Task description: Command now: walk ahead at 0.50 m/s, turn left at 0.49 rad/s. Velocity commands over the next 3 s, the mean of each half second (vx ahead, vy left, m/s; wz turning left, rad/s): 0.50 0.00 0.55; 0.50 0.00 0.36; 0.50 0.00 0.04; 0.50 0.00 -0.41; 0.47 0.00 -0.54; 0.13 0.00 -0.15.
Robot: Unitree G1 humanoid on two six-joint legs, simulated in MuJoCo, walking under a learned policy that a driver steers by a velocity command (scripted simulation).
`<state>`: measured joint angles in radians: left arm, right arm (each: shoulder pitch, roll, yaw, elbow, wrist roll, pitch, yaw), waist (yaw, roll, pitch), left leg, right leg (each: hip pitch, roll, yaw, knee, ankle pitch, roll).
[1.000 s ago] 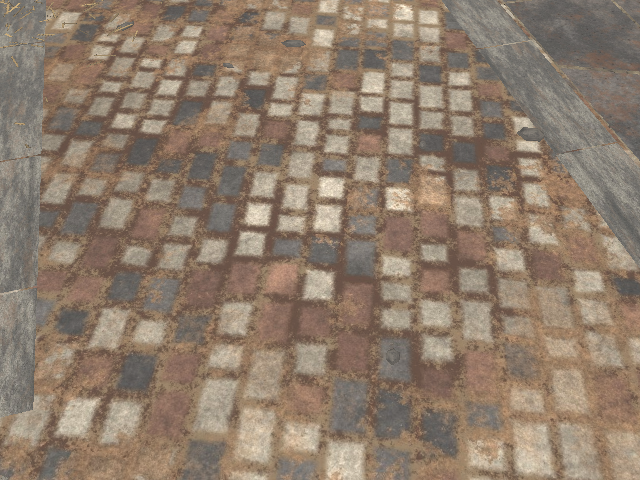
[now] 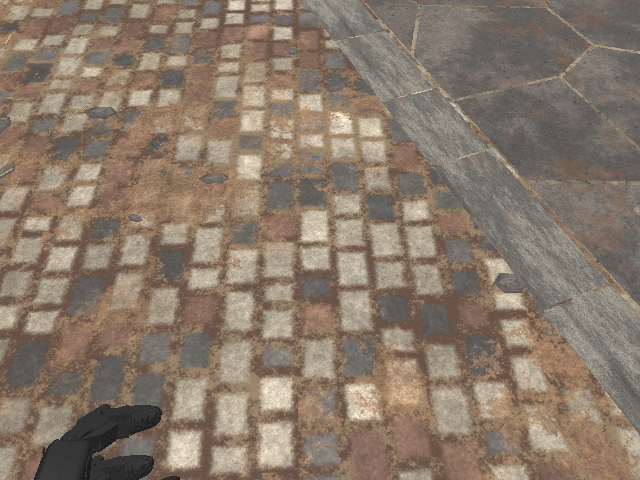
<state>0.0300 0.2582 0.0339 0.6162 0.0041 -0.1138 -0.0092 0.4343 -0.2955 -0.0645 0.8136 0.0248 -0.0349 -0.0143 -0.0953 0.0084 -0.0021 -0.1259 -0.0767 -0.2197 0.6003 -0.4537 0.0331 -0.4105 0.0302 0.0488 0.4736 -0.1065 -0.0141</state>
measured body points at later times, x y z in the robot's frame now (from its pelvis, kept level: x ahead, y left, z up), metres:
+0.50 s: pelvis +0.25 +0.07 -0.02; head +0.29 +0.09 +0.43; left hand +0.18 +0.36 -0.14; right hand +0.55 -0.10 -0.08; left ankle +0.33 +0.18 -0.73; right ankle +0.11 -0.12 -0.69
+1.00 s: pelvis +0.54 +0.14 -0.01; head +0.56 +0.15 +0.44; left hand +0.62 +0.45 -0.08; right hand +0.70 -0.11 -0.13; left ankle +0.34 +0.18 -0.71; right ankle +0.68 +0.10 -0.73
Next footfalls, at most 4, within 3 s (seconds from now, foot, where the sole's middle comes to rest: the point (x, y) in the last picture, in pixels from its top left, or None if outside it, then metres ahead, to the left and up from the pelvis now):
0.46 left None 0.37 0.19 -0.77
0.96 right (254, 383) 0.72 0.11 -0.77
1.50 left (103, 338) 0.87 0.46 -0.77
2.04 right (169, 223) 1.22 0.33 -0.77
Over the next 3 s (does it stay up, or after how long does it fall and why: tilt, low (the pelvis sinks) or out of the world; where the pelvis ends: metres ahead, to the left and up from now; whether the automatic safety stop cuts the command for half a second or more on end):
stays up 1.41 0.45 0.01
